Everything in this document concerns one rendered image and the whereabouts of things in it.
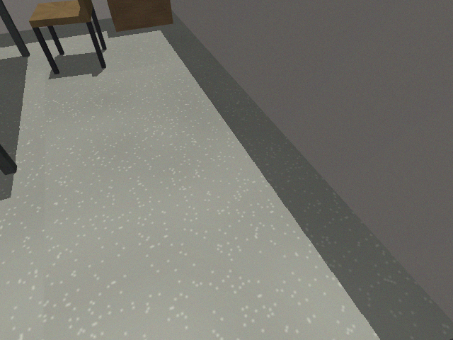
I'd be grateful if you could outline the chair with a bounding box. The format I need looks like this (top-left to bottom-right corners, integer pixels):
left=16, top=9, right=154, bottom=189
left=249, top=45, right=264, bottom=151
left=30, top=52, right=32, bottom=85
left=29, top=0, right=107, bottom=74

